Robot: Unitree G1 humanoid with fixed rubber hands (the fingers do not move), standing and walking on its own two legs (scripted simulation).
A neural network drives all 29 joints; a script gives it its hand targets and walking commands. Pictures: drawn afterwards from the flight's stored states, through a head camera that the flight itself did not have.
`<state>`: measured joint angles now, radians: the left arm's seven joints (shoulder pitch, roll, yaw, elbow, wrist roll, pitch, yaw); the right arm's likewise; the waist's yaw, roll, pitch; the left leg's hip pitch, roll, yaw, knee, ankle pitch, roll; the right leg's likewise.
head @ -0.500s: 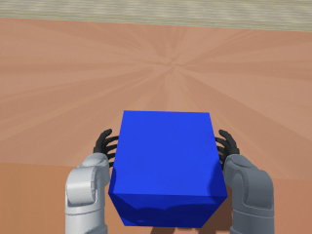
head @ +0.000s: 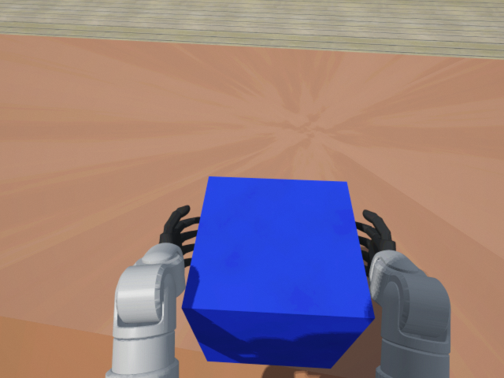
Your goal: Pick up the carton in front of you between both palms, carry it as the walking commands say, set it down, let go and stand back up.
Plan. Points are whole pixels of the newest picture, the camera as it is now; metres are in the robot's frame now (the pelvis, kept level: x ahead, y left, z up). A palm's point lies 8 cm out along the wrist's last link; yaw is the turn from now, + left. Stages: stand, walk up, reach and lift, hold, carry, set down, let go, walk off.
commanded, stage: carry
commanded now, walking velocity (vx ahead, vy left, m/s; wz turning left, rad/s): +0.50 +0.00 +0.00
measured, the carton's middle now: (272, 277) +0.27 +0.00 +0.00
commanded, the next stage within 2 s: none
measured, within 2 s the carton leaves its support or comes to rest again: neither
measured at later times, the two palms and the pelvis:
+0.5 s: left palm (206, 80) +0.71 +0.16 +0.09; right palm (337, 82) +0.68 -0.14 +0.10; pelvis +0.33 +0.04 -0.02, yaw -3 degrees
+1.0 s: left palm (224, 37) +1.03 +0.16 +0.05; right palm (321, 36) +1.04 -0.14 +0.05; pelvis +0.67 +0.01 -0.04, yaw -1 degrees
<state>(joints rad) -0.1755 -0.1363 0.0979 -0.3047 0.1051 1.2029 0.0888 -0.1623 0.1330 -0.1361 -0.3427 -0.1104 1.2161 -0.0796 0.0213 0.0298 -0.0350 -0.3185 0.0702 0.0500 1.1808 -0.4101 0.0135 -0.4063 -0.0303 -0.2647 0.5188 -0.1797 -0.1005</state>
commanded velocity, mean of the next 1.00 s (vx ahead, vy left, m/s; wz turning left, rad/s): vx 0.50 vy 0.00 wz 0.00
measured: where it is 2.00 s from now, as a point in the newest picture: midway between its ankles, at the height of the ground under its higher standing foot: (264, 172)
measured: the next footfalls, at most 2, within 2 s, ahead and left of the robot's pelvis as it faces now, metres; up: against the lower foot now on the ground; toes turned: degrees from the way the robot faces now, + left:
left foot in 0.38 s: +0.43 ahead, +0.09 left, -0.01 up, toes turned +5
right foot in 0.86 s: +0.73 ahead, -0.04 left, -0.05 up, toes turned -6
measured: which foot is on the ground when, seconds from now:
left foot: up 0.00-0.36, down 0.38-0.84, up 0.86-1.00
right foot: down 0.00-0.38, up 0.40-0.84, down 0.86-1.00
